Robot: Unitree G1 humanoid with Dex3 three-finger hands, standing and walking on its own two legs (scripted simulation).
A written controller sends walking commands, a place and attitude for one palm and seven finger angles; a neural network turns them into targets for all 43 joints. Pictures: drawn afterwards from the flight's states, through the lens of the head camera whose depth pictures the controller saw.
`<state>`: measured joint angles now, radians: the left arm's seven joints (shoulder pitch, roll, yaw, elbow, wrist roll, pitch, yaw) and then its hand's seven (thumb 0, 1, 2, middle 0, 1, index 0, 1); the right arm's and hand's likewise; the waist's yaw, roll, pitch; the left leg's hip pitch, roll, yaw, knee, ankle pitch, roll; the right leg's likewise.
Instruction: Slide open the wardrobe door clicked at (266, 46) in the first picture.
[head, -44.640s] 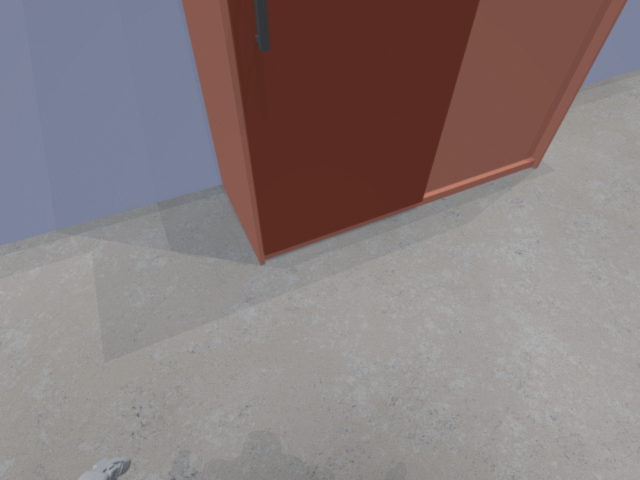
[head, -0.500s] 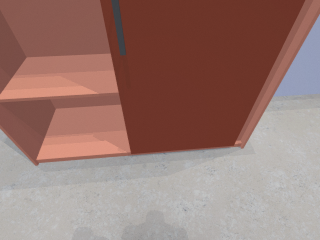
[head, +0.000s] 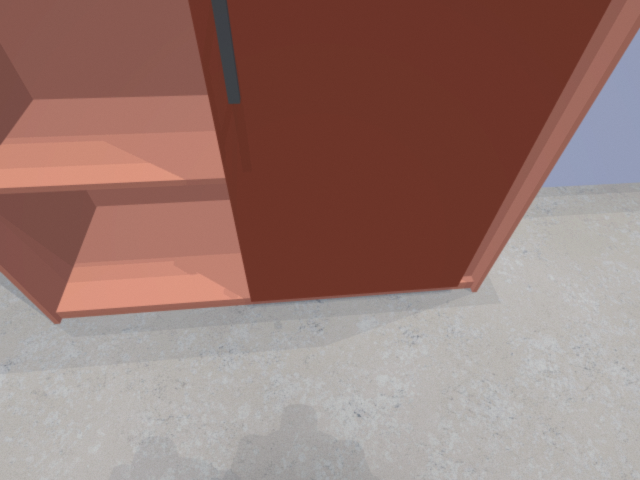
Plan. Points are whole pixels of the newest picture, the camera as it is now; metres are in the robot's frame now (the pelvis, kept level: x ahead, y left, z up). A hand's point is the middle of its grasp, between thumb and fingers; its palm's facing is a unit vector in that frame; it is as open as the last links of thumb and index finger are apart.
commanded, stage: look to check the result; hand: left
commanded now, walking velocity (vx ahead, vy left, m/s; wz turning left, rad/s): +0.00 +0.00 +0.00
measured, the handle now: (226, 40) +0.75 +0.20 +0.18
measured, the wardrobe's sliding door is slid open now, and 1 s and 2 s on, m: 0.67 0.67 0.67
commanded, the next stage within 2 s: stand and wait in 0.38 s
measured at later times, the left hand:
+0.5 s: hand out of the picture +0.07 +0.21 -0.17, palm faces -0.02 -0.96 -0.26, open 7.4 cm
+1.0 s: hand out of the picture +0.08 +0.22 -0.16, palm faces -0.03 -0.96 -0.29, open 7.4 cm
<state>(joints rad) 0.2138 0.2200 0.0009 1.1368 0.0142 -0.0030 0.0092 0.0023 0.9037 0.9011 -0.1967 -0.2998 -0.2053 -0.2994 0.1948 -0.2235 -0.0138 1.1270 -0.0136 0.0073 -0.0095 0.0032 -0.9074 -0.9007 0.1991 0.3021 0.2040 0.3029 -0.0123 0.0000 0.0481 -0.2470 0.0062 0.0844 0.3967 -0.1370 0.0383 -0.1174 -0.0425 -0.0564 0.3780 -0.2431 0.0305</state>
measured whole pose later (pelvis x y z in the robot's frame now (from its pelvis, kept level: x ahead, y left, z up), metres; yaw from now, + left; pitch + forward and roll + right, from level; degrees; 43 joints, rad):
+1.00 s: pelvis +0.03 -0.01 +0.00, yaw +0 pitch -1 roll +0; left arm 0.14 0.31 0.00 1.14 0.01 -0.01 0.00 0.00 0.90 0.90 -0.20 -0.30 -0.21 -0.30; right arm 0.11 -0.30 0.00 1.13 -0.01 0.00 0.00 0.00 -0.91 -0.90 0.20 0.30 0.21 0.30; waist -0.01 -0.01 0.05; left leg -0.17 0.01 0.08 0.32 -0.14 0.02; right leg -0.03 -0.03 -0.06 0.28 -0.24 0.02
